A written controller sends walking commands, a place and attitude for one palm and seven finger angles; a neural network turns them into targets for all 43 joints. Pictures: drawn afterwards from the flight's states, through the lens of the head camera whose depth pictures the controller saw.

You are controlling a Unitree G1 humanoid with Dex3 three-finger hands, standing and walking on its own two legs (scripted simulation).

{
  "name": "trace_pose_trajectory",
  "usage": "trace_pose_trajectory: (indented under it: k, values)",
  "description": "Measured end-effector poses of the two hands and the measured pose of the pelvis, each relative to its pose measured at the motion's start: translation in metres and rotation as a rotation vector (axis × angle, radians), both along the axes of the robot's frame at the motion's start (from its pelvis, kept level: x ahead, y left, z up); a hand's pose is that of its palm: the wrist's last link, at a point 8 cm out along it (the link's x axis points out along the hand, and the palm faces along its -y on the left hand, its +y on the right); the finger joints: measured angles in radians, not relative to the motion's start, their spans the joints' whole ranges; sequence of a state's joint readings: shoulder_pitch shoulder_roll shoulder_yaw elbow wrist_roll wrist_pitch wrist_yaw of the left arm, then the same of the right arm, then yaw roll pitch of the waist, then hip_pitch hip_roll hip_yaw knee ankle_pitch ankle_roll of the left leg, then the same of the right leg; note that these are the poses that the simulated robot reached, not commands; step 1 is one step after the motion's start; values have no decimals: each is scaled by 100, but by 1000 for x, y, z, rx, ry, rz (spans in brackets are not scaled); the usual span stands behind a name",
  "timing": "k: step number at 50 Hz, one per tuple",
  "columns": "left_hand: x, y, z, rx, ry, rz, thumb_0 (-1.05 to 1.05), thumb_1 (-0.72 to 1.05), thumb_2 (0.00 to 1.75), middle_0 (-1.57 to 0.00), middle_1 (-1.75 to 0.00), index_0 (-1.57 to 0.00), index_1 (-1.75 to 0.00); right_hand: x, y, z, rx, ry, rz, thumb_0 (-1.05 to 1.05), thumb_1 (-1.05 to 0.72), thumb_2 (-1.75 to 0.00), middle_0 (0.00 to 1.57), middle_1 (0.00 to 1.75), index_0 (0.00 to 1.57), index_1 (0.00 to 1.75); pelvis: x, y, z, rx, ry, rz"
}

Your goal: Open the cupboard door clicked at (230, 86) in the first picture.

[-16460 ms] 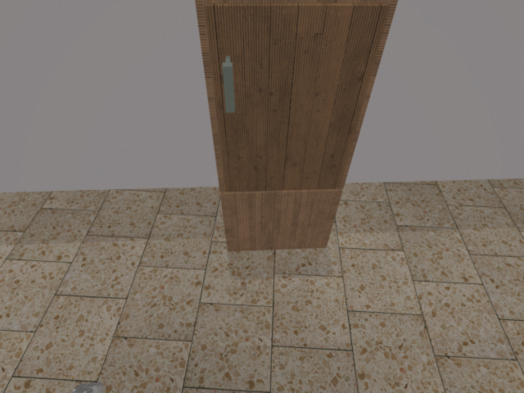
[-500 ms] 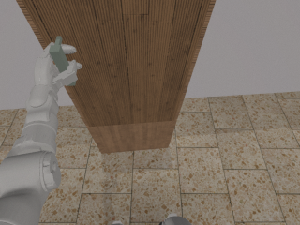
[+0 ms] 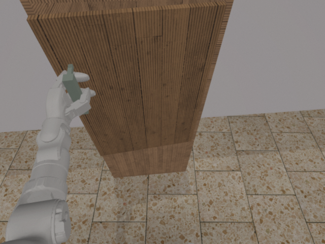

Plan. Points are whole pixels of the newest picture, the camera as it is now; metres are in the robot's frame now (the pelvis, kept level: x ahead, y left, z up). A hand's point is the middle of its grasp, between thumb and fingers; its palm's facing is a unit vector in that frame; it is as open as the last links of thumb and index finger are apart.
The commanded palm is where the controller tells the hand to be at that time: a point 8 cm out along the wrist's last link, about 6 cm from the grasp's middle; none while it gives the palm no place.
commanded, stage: pull the door open along its arc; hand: left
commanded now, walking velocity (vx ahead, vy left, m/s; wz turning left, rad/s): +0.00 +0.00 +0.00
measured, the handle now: (77, 90) +0.48 +0.21 +0.10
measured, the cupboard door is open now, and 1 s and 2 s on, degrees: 5 40 42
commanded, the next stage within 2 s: open thumb and fingers to let go in 0.66 s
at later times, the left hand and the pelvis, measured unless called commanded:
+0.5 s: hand (122, 158) +0.28 +0.08 +0.11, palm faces +0.40 -0.91 -0.02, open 5.8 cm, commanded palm +0.20 +0.10 +0.10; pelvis +0.00 -0.02 +0.01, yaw +4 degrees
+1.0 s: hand (133, 173) +0.25 +0.05 +0.11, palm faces +0.46 -0.89 -0.01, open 7.2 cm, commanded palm +0.20 +0.09 +0.10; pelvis -0.01 -0.05 +0.01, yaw +6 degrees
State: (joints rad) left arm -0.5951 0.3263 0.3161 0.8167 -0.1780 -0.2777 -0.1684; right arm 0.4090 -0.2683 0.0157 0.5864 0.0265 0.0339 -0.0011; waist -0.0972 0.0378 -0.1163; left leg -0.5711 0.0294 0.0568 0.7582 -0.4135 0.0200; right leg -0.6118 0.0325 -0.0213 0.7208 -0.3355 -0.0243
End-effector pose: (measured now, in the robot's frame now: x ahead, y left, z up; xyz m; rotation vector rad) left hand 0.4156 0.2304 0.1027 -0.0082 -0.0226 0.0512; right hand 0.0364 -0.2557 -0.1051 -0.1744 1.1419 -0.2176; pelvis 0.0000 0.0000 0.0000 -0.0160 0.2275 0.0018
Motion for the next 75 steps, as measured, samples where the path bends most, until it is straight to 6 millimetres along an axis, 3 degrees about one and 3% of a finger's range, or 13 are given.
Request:
trace_pose_trajectory:
  k: [5, 8, 17, 25, 35, 45, 52, 64, 75]
  values:
    - [-35, -10, -1, -4, -19, -17, 1, 72, 75, -38, -135, -37, -135, 32, 6, 6, 23, -96, 29, 1, -90, -90, 20, 30, 20, 30, 4, 1, 4, 2, -35, 3]
    - [-58, -21, -2, -50, -22, 66, 2, 70, 75, -37, -135, -37, -135, 57, 12, 9, 34, -162, 75, 1, -90, -90, 20, 30, 20, 30, 4, 1, 5, 2, -55, 12]
    - [-131, -75, 2, -39, 13, 336, 1, 71, 79, -32, -135, -39, -135, 138, 43, 26, 91, -344, 246, 1, -90, -90, 20, 30, 20, 30, 2, -3, 7, 13, -113, 46]
    - [-175, -114, 6, 19, 49, 366, 0, 68, 76, -35, -135, -39, -135, 176, 63, 44, 129, -429, 317, 1, -90, -90, 20, 30, 20, 30, 1, -17, 9, 19, -176, 73]
    - [-211, -144, 10, 31, 84, 237, 1, 66, 71, -37, -132, -38, -135, 173, 46, 45, 181, -444, 297, 1, -90, -90, 20, 30, 20, 30, 3, -35, 8, 24, -219, 71]
    - [-206, -141, 9, 16, 64, 401, 2, 60, 75, -38, -132, -39, -134, 149, 10, 27, 96, -355, 295, 2, -90, -90, 20, 30, 20, 30, -9, -52, 9, 38, -228, 92]
    - [-209, -139, 9, 13, 39, 418, 2, 39, 67, -37, -130, -37, -130, 133, 1, 26, 77, -342, 278, 2, -90, -90, 20, 30, 20, 30, -16, -55, 11, 41, -226, 92]
    - [-203, -136, 8, 24, 28, 389, 1, -26, 40, -32, -121, -32, -121, 129, 19, 30, 85, -360, 271, 2, -90, -90, 20, 30, 20, 30, -21, -42, 12, 33, -230, 87]
    - [-198, -131, 9, 27, 30, 324, -1, -47, 31, -28, -86, -27, -86, 138, 50, 39, 107, -390, 291, 2, -90, -90, 20, 30, 20, 30, -22, -22, 11, 22, -238, 78]
